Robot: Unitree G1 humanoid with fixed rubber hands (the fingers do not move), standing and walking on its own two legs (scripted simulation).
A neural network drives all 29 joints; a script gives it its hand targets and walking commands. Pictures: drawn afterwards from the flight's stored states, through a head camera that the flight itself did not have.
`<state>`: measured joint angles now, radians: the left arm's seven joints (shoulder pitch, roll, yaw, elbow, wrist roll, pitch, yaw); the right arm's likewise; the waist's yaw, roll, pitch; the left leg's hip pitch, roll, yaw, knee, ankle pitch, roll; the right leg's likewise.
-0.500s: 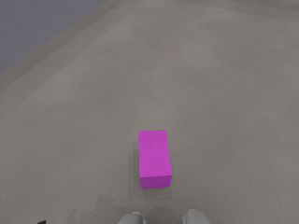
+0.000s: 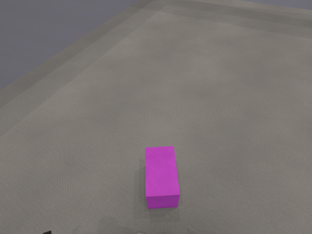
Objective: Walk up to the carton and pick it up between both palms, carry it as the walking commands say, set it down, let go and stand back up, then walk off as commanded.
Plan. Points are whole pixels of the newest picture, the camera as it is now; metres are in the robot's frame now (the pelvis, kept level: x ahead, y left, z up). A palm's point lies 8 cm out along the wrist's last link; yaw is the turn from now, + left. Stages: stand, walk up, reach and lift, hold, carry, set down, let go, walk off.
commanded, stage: walk up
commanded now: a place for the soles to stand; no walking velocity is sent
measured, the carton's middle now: (161, 177) +0.53 +0.00 -0.64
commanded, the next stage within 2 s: reach and lift in 0.82 s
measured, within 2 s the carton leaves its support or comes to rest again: neither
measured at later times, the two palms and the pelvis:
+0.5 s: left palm out of the picture +0.10 +0.31 -0.09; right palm out of the picture +0.07 -0.32 -0.10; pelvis +0.00 -0.01 +0.00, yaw +0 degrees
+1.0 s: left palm out of the picture +0.14 +0.28 -0.09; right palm out of the picture +0.10 -0.31 -0.09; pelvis -0.02 -0.01 +0.00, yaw +0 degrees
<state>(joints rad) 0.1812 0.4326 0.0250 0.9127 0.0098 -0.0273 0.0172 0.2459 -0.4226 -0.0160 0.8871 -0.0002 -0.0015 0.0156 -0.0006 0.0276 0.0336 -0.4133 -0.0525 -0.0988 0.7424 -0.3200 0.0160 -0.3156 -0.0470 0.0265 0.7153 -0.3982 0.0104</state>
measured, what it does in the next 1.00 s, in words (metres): stands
